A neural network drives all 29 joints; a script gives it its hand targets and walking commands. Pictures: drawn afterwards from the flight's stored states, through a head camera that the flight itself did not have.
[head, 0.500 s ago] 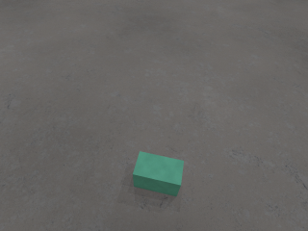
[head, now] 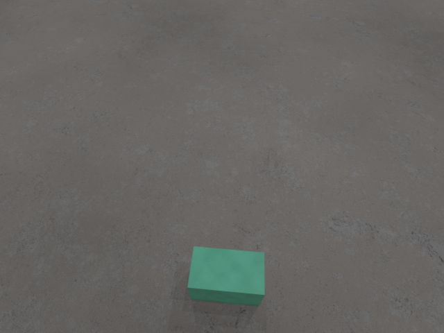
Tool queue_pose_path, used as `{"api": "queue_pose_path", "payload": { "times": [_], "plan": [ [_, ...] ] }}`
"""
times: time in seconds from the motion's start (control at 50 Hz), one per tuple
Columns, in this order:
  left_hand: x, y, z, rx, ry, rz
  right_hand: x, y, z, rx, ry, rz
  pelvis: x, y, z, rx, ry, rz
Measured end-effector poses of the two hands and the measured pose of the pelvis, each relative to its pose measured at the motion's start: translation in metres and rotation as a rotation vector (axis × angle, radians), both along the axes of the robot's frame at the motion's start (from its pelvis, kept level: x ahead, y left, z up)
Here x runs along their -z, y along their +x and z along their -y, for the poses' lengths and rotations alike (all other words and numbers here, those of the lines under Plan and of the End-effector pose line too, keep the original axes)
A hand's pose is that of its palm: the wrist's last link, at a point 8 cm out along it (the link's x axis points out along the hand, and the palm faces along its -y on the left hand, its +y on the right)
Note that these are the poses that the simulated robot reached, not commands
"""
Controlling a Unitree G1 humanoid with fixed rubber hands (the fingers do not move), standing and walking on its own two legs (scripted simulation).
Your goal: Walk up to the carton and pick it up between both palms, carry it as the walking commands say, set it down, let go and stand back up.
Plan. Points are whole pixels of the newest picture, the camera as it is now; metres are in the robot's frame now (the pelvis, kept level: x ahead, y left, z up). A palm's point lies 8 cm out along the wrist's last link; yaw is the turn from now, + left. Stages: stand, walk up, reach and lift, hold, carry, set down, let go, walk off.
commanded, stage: walk up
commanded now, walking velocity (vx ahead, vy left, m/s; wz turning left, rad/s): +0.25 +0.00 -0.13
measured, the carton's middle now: (226, 276) +0.42 -0.03 -0.68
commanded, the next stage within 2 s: stand in 1.08 s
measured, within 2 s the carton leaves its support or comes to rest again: neither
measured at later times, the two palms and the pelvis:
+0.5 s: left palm out of the picture +0.11 +0.31 -0.15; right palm out of the picture +0.12 -0.22 -0.10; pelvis +0.06 +0.05 +0.00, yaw -4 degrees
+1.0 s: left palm out of the picture +0.12 +0.20 -0.13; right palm out of the picture +0.05 -0.27 -0.15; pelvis +0.05 -0.03 +0.00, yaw -5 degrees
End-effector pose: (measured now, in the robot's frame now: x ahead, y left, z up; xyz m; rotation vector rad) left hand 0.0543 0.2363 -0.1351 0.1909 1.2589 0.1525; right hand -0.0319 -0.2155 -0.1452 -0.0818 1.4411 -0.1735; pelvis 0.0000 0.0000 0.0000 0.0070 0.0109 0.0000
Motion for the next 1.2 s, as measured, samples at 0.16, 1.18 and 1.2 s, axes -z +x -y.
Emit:
{"api": "queue_pose_path", "payload": {
  "times": [0.16, 1.18, 1.2],
  "plan": [
    [0.007, -0.076, -0.025, -0.119, -0.036, -0.267, -0.015, 0.176, -0.012, -0.177, -0.081, 0.269, 0.002, 0.047, -0.036, 0.029, -0.031, 0.020],
    [0.005, 0.057, 0.045, 0.050, -0.039, 0.006, -0.008, 0.062, 0.043, 0.052, -0.062, 0.085, -0.003, 0.046, 0.031, 0.088, -0.007, 0.032],
    [0.005, 0.053, 0.045, 0.046, -0.039, -0.003, -0.008, 0.059, 0.043, 0.053, -0.063, 0.079, -0.003, 0.046, 0.031, 0.087, -0.007, 0.034]
  ]
}}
